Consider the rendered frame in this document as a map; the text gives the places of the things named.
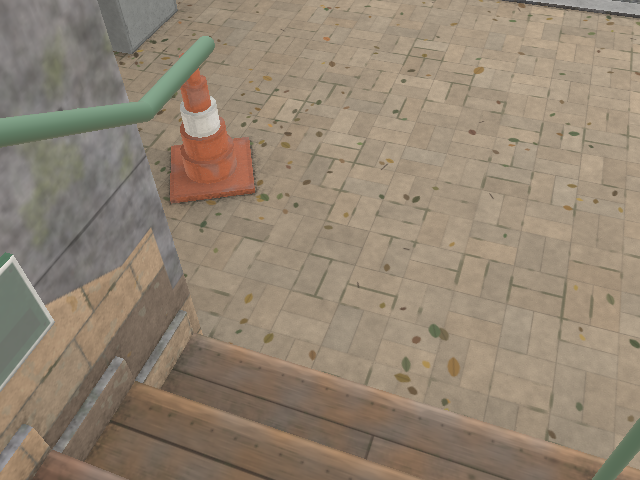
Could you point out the stairs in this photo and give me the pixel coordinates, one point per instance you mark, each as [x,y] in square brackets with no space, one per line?
[230,413]

